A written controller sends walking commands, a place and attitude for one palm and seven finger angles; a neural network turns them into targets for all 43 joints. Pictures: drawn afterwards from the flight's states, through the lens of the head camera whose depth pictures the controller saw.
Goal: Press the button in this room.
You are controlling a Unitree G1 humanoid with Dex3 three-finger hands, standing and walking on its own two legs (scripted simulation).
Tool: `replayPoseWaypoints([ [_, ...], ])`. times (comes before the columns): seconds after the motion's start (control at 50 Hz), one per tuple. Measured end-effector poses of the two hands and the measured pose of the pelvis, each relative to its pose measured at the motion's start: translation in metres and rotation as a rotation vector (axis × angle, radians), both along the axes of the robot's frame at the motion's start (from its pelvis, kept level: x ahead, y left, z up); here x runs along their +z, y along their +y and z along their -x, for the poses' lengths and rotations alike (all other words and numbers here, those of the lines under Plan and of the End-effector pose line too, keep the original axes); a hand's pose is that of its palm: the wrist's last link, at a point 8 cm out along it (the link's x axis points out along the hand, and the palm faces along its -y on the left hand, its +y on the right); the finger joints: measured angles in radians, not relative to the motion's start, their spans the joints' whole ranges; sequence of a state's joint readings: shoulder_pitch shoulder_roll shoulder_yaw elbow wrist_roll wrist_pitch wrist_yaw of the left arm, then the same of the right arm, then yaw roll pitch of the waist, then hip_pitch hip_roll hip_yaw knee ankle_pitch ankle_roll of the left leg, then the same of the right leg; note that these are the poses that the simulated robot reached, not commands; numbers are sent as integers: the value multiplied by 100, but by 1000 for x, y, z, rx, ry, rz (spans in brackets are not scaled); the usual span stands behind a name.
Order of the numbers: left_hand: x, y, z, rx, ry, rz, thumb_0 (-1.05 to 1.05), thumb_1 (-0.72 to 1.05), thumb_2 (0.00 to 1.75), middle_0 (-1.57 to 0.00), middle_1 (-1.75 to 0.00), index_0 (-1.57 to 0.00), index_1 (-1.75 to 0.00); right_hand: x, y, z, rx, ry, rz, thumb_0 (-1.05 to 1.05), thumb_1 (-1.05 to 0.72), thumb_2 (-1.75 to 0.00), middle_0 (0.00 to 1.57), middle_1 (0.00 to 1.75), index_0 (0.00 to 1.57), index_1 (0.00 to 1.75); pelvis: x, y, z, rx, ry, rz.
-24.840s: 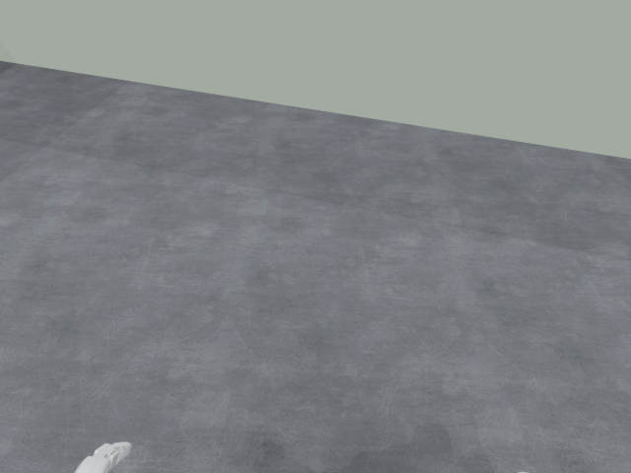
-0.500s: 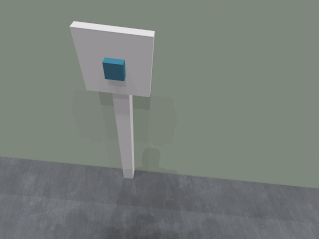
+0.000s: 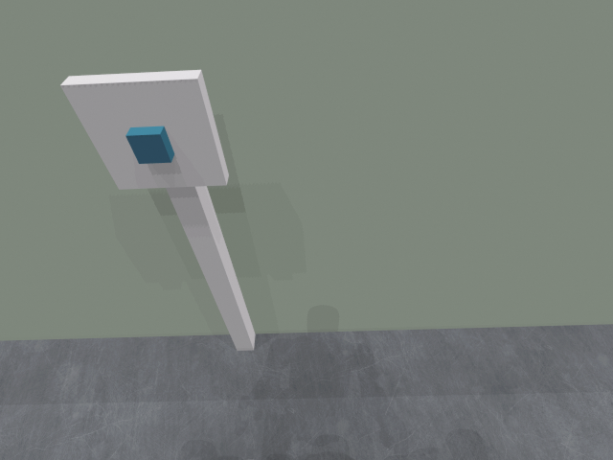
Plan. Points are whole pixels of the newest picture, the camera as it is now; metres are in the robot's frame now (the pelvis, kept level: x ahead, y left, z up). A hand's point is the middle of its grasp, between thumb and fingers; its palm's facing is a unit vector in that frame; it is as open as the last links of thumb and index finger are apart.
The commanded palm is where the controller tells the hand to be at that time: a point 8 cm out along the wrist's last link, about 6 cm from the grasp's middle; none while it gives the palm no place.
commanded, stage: come to a stop and stand still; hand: left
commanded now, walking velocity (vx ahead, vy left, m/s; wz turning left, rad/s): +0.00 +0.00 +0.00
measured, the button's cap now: (151, 144) +0.56 +0.28 +0.12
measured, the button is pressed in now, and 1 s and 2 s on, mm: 0 0 0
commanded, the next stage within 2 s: look again from close up in 0.48 s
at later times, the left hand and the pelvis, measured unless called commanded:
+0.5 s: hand out of the picture -0.06 +0.15 -0.17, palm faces +0.07 -0.98 -0.16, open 7.4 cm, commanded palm none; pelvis -0.03 -0.01 +0.01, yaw +0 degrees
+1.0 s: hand out of the picture +0.00 +0.19 -0.16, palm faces +0.05 -0.97 -0.24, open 7.4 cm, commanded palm none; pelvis -0.02 +0.01 +0.00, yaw +1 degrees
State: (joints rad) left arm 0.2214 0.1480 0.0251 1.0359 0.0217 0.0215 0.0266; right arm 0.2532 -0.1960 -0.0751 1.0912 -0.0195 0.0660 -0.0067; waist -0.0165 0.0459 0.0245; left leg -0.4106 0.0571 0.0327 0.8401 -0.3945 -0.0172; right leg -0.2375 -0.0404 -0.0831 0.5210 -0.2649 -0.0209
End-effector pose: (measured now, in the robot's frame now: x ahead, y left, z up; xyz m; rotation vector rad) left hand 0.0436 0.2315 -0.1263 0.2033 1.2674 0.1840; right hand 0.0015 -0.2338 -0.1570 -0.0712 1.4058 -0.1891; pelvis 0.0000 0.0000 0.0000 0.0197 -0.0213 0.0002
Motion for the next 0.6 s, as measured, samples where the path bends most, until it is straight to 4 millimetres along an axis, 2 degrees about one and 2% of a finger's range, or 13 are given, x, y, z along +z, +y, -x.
replayPoseWaypoints([
  [0.08,-4,-9,11,12,15,18,1,93,90,-21,-30,-20,-30,5,0,16,6,27,-2,1,-91,-90,19,30,20,30,2,-8,6,9,14,11],
  [0.2,-20,-14,37,66,46,58,1,93,90,-21,-30,-20,-30,9,7,29,46,58,20,1,-91,-90,19,30,20,30,-2,-10,16,28,15,31],
  [0.28,-20,-18,58,78,85,77,1,93,90,-20,-30,-20,-30,15,12,30,62,36,18,1,-91,-90,19,30,20,30,3,-11,20,19,-1,23],
  [0.46,-15,-31,103,91,174,96,1,91,90,-20,-30,-20,-30,14,13,31,71,15,8,1,-92,-90,20,30,20,30,6,-9,27,11,-6,15],
  [0.6,-15,-36,117,85,216,100,1,91,90,-20,-30,-20,-30,13,16,45,61,40,-3,1,-91,-90,20,30,20,30,6,-8,28,4,6,19],
])
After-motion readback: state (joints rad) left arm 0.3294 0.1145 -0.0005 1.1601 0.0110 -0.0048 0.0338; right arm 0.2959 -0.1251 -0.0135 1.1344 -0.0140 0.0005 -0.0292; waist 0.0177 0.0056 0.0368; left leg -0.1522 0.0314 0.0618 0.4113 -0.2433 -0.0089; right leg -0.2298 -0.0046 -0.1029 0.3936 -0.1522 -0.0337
